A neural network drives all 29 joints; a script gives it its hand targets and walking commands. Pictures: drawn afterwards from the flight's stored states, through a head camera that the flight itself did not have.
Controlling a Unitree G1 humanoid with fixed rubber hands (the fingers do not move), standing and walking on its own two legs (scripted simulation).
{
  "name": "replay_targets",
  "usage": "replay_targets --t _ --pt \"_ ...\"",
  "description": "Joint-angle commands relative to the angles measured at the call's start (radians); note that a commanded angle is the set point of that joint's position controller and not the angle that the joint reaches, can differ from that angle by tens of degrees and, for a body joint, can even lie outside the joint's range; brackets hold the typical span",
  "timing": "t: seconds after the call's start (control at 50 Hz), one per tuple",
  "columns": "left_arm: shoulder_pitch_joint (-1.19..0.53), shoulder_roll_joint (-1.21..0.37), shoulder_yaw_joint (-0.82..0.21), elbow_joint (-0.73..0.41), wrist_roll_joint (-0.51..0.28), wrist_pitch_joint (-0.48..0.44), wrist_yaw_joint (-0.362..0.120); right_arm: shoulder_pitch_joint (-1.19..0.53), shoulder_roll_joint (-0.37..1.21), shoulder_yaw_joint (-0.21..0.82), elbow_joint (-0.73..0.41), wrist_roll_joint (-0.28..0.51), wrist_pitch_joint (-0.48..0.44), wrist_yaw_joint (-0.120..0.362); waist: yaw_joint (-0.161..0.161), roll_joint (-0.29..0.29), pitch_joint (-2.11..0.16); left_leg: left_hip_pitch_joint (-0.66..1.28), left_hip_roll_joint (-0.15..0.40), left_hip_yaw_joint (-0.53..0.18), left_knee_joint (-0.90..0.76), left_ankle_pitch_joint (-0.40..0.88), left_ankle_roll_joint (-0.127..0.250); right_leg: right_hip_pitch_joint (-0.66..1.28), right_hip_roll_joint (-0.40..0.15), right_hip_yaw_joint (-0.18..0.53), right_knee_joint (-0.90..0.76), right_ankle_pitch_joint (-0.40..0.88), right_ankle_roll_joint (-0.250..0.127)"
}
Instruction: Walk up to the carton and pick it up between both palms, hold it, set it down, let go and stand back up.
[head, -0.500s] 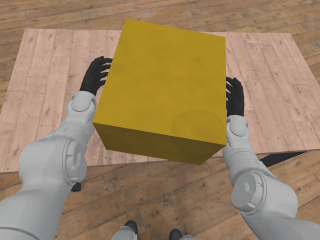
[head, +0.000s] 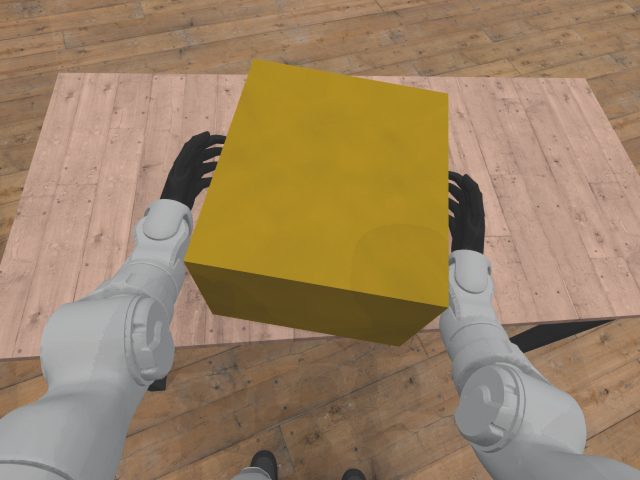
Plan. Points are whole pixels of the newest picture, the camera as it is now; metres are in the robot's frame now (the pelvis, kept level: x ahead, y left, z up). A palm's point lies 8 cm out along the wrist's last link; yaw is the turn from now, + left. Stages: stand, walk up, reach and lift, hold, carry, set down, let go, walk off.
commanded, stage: reach and lift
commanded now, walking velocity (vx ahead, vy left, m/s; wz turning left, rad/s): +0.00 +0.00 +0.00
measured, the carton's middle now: (328, 205) +0.46 -0.01 -0.02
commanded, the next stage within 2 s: none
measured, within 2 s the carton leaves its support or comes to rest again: leaves its support in 0.96 s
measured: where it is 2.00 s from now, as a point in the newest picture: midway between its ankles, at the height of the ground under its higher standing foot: outside the picture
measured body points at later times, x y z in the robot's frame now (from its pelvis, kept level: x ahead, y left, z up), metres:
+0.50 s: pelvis +0.00 +0.00 +0.00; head +0.11 +0.04 +0.44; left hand +0.46 +0.18 +0.02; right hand +0.41 -0.18 +0.02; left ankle +0.01 +0.10 -0.73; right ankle -0.04 -0.14 -0.73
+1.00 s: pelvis -0.01 -0.01 +0.01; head +0.06 +0.01 +0.45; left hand +0.42 +0.16 +0.03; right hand +0.38 -0.20 +0.03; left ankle +0.01 +0.10 -0.73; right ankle -0.04 -0.14 -0.73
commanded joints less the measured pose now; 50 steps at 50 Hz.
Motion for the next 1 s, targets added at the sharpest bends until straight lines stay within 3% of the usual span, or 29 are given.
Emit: replay_targets --t 0.0,0.28,0.48,0.84,0.88,0.98 --pt "-0.386 -0.576 -0.101 -0.013 0.085 -0.019 -0.106 -0.391 0.554 0.279 0.050 -0.125 -0.034 0.145 -0.017 0.126 -0.545 0.500 0.026 0.038 0.065 0.582 -0.094 0.113 -0.004 -0.053 0.027 0.479 -0.028" --pt "-0.378 -0.589 -0.113 -0.034 0.088 -0.011 -0.093 -0.411 0.547 0.284 0.033 -0.117 -0.050 0.140 0.003 0.132 -0.567 0.522 0.031 0.040 0.056 0.607 -0.096 0.095 0.007 -0.062 0.008 0.448 -0.036" --pt "-0.371 -0.604 -0.183 -0.087 0.047 -0.031 -0.075 -0.412 0.531 0.339 0.017 -0.086 -0.074 0.135 0.010 0.136 -0.610 0.567 0.032 0.044 0.033 0.638 -0.108 0.121 0.015 -0.062 -0.023 0.453 -0.041" --pt "-0.424 -0.642 -0.323 -0.193 -0.106 -0.048 -0.062 -0.462 0.558 0.540 -0.100 0.034 -0.025 0.127 0.030 0.096 -0.662 0.513 0.011 0.053 -0.008 0.517 -0.084 0.248 0.010 -0.020 -0.002 0.496 -0.018" --pt "-0.414 -0.661 -0.342 -0.221 -0.123 -0.051 -0.057 -0.464 0.575 0.590 -0.130 0.062 -0.016 0.131 0.045 0.094 -0.684 0.507 0.009 0.049 -0.007 0.524 -0.078 0.274 0.012 -0.013 0.013 0.520 -0.015" --pt "-0.441 -0.700 -0.400 -0.292 -0.184 -0.039 -0.055 -0.473 0.613 0.682 -0.214 0.129 0.043 0.128 0.033 0.078 -0.676 0.489 0.000 0.036 -0.017 0.458 -0.061 0.305 0.008 0.011 0.025 0.490 -0.003"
